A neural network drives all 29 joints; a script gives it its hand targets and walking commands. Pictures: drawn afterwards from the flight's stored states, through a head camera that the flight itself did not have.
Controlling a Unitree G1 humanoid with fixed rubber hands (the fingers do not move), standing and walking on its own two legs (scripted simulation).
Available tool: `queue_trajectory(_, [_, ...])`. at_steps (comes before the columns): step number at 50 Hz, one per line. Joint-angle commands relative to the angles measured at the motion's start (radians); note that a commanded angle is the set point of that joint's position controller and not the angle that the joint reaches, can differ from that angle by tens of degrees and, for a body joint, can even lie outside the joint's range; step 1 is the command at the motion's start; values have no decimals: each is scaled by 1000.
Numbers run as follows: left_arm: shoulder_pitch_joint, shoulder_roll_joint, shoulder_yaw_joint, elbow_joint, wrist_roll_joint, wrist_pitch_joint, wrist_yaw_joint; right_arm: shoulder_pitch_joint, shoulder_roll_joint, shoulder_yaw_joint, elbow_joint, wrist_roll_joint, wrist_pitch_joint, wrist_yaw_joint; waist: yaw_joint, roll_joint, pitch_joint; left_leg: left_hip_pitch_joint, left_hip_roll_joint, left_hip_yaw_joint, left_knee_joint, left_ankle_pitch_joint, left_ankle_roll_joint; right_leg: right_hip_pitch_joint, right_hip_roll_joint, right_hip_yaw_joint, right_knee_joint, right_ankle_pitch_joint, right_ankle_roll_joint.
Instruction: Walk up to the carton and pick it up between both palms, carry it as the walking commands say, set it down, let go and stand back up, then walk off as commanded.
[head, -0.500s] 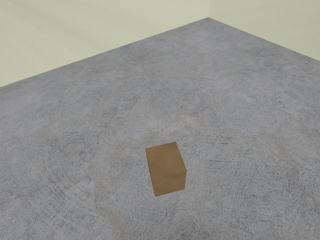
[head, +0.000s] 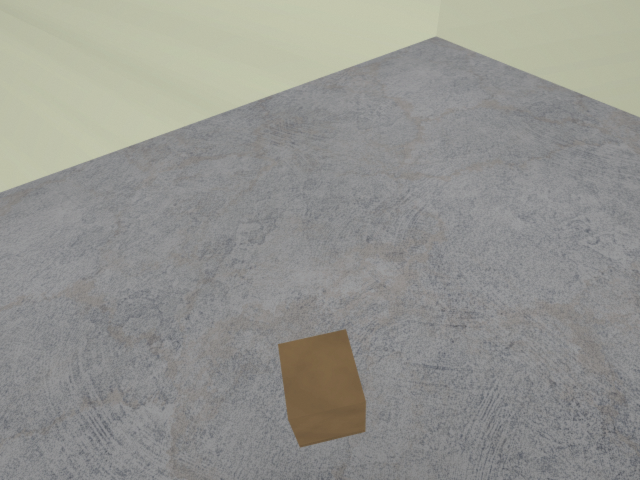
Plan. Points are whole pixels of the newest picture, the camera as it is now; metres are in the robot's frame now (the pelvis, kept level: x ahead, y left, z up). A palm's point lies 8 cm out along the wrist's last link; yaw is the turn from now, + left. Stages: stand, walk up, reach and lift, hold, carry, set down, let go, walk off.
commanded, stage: walk up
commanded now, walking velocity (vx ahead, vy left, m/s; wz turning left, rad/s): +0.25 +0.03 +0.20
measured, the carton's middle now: (322, 389) +0.50 +0.06 -0.65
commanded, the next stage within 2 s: none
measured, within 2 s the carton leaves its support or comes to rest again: neither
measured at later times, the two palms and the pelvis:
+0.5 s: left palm (151, 473) +0.20 +0.29 -0.16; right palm out of the picture +0.16 -0.21 -0.16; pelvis +0.14 +0.04 -0.02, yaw +4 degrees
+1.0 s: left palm (198, 450) +0.21 +0.20 -0.10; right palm out of the picture +0.13 -0.30 -0.16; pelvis +0.10 -0.06 +0.00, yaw +4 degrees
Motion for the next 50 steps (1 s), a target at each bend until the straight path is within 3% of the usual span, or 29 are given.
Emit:
queue_trajectory(1, [19,157,82,-49,9,-11,32,-16,-51,-18,-77,-13,21,18,8,-193,101,-138,53,24,-93,185,8,18,-274,49,-256,156,-85])
queue_trajectory(6, [-43,193,88,-56,19,8,27,4,-40,-4,-82,-7,4,15,-24,-222,91,-23,16,103,-335,160,32,77,-231,-39,-107,428,-55])
queue_trajectory(8, [-89,202,88,-71,8,23,34,107,-75,-20,-48,-15,-23,-8,-89,-139,20,135,-58,147,-560,314,46,98,-171,-85,196,756,-9])
queue_trajectory(9, [-113,194,103,-90,-5,28,39,256,-161,-41,-9,-21,-42,-23,-158,28,-43,302,-12,35,-659,791,75,3,-111,-87,449,598,36])
queue_trajectory(10, [-102,122,102,-125,-21,38,37,319,-261,-69,30,-10,-49,-39,-131,336,-37,434,184,-288,-647,1632,164,-222,43,-43,691,-215,83])
queue_trajectory(11, [-69,101,93,-123,-24,54,35,310,-262,-71,36,-11,-56,-42,-78,349,-67,492,261,-443,-604,1841,219,-346,76,79,795,-452,80])
queue_trajectory(13, [-38,89,76,-98,-30,72,39,197,-228,-57,-12,4,-54,-42,-14,215,-96,376,272,-460,-614,1624,262,-313,20,127,777,-369,69])
queue_trajectory(14, [-47,104,58,-78,-40,76,45,93,-182,-47,-43,-2,-39,-42,-10,165,-80,335,183,-346,-607,1251,250,-299,-7,135,674,-304,56])
queue_trajectory(16, [-120,116,58,-94,-28,87,41,34,-155,-38,-77,-31,-25,-53,-14,199,-116,238,139,-320,-662,977,216,-234,-4,124,559,-278,38])
queue_trajectory(17, [-138,113,62,-100,-26,96,41,52,-158,-36,-81,-32,-21,-60,-29,194,-157,268,148,-316,-654,1008,227,-217,11,109,526,-270,42])
queue_trajectory(20, [-134,139,74,-118,-34,130,53,89,-203,-52,-98,-24,0,-77,-55,148,-265,465,298,-397,-568,1448,277,-294,0,177,521,-317,73])
queue_trajectory(24, [-134,100,60,-114,-23,142,42,-7,-178,-52,-149,-40,20,-75,-20,140,-277,259,245,-319,-609,962,250,-158,-5,175,427,-157,10])
queue_trajectory(27, [-85,122,56,-99,-18,130,39,-81,-201,-60,-179,-34,32,-66,41,111,-230,91,164,-276,-569,612,150,40,-23,164,89,91,-13])
queue_trajectory(28, [-76,195,63,-107,-11,112,44,-39,-115,-44,-179,-24,34,-63,48,-117,-249,38,31,-179,-408,339,83,97,-197,310,-68,303,-40])
queue_trajectory(29, [-102,254,65,-104,-10,103,47,-21,-44,-22,-183,-27,46,-65,28,-342,-209,-70,-103,-61,-194,-183,35,68,-407,450,-89,699,-103])
queue_trajectory(30, [-145,244,64,-107,-13,108,47,-17,-76,-27,-173,-31,59,-69,11,-269,-187,-46,-68,-72,-11,-297,30,17,-410,372,-40,857,-152])
queue_trajectory(31, [-168,219,62,-109,-9,108,53,21,-83,-32,-148,-31,67,-61,-35,-199,-145,-49,-71,-70,36,-286,31,12,-381,305,-11,908,-130])
queue_trajectory(32, [-165,183,56,-98,-11,100,53,12,-116,-45,-114,-31,84,-56,-26,-131,-164,-58,-59,-90,59,-198,39,46,-350,241,-16,894,-83])
queue_trajectory(34, [-181,195,65,-137,-15,94,63,48,-117,-51,-66,-14,106,-40,-39,-124,-118,-57,-77,-71,71,-102,29,27,-295,220,-25,809,71])
queue_trajectory(37, [-170,183,64,-125,-29,106,67,53,-149,-62,-53,1,124,-33,-30,-178,-47,-55,-83,-39,102,-40,-12,13,-257,209,-122,523,162])
queue_trajectory(40, [-155,168,70,-113,-33,103,63,88,-143,-60,-30,9,110,-35,-28,-218,-81,2,-108,2,19,-24,-24,90,-198,161,-141,610,224])
queue_trajectory(43, [-234,203,88,-144,-54,104,63,262,-171,-77,27,12,94,-48,-109,-312,-117,203,-177,151,-205,-77,-28,77,-87,4,-206,862,448])
queue_trajectory(44, [-301,224,96,-163,-59,112,62,364,-175,-86,46,12,90,-53,-160,-325,-131,310,-191,228,-319,-127,-9,32,-46,-58,-230,819,531])
queue_trajectory(45, [-405,255,109,-197,-69,123,63,484,-192,-99,65,11,82,-64,-260,-312,-130,404,-148,256,-499,-142,83,-52,63,-136,-62,759,607])
queue_trajectory(46, [-479,278,125,-224,-77,137,62,562,-199,-96,66,6,73,-81,-349,-111,-131,410,-14,137,-753,-52,240,-131,157,-131,355,486,617])
queue_trajectory(47, [-428,221,117,-224,-77,153,58,284,-207,-92,11,0,58,-94,-229,440,-19,62,264,-414,-823,96,358,-232,68,210,1042,-312,281])
queue_trajectory(48, [-239,173,83,-196,-30,164,56,-67,-176,-59,-88,-28,28,-87,14,171,85,-313,246,-496,-704,78,316,-114,-45,551,1030,-359,32])
queue_trajectory(49, [-139,163,78,-142,-16,150,51,-272,-162,-51,-163,-38,5,-86,73,138,55,-393,182,-405,-711,23,243,-5,-69,527,940,-333,-63])
queue_trajectory(50, [-73,147,75,-110,-14,127,38,-328,-148,-42,-196,-41,-5,-80,111,98,11,-298,175,-412,-737,-29,196,-51,-67,484,790,-263,-67])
